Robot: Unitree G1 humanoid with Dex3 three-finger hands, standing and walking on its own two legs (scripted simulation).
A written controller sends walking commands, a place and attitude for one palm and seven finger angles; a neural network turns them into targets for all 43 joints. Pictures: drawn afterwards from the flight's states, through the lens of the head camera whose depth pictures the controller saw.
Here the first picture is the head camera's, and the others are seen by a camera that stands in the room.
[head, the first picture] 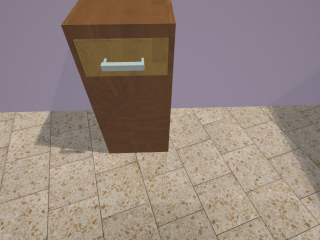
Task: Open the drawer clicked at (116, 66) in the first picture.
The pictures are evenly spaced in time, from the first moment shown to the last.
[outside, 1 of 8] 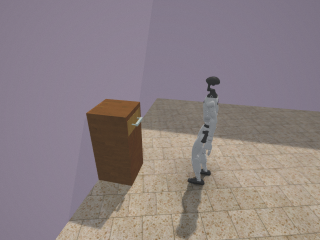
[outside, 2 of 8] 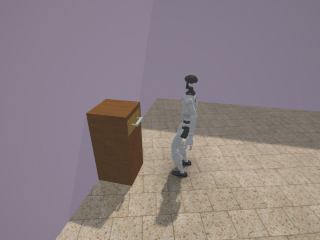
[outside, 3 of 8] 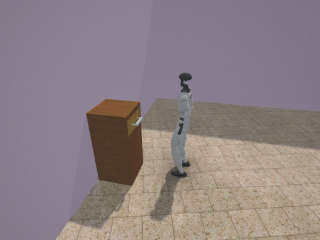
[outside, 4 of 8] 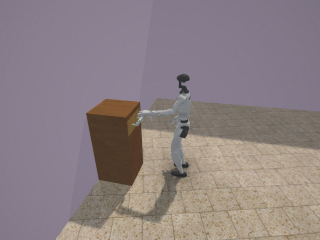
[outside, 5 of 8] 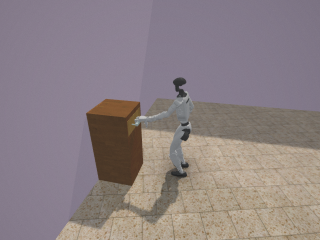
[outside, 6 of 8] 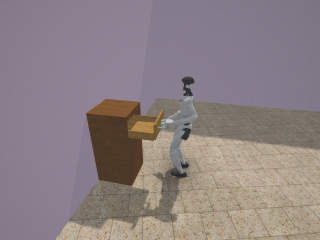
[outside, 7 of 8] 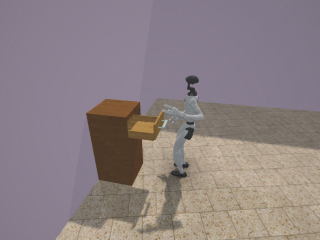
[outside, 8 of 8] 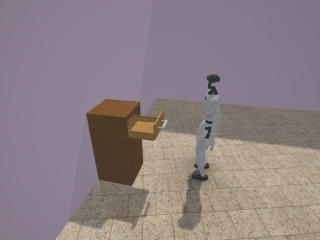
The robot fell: no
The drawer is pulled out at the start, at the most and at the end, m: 0.00 0.30 0.30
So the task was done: yes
